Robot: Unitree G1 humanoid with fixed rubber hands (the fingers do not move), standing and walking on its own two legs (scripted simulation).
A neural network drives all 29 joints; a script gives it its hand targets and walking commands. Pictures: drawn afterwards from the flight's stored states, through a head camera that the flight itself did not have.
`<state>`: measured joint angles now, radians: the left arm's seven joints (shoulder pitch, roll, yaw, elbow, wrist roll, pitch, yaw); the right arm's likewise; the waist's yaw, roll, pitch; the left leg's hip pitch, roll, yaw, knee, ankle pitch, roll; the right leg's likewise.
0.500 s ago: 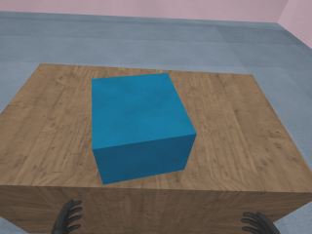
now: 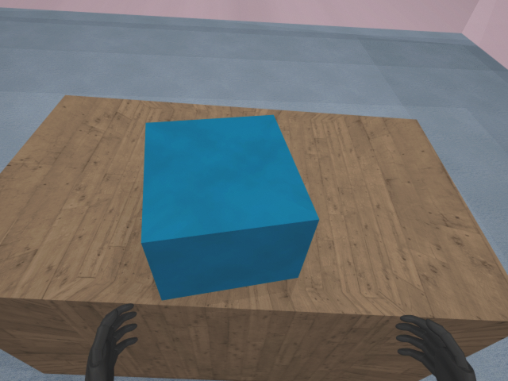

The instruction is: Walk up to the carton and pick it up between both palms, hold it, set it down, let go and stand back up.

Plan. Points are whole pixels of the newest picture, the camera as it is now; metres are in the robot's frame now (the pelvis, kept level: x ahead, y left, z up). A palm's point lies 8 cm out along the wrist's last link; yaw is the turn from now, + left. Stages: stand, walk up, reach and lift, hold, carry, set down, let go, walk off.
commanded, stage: reach and lift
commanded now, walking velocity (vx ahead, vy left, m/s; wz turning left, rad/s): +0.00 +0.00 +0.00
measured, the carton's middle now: (222, 200) +0.49 +0.11 -0.03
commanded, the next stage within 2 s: none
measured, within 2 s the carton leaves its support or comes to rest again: neither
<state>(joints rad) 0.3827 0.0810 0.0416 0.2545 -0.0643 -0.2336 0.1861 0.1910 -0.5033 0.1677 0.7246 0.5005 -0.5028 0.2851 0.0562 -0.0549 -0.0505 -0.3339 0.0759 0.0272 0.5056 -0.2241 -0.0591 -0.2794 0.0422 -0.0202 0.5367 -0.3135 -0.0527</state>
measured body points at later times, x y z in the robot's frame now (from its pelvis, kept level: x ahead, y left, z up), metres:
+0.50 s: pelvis +0.00 +0.01 +0.01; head +0.02 +0.02 +0.45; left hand +0.21 +0.25 -0.01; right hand +0.25 -0.25 +0.00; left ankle +0.02 +0.16 -0.73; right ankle -0.02 -0.08 -0.73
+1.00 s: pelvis +0.00 +0.01 +0.01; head +0.03 +0.01 +0.46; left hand +0.26 +0.27 +0.02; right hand +0.34 -0.23 +0.03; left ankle +0.02 +0.16 -0.73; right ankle -0.02 -0.08 -0.73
